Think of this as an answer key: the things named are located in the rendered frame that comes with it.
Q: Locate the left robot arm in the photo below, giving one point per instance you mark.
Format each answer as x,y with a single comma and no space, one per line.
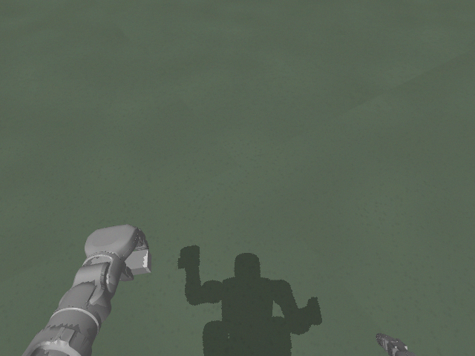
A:
76,322

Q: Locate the small box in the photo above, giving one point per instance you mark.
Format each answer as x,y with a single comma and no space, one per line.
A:
139,262

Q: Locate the left robot hand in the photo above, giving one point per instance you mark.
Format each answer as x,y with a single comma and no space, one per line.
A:
119,240

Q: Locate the right robot hand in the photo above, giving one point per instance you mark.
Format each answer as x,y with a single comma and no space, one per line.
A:
394,347

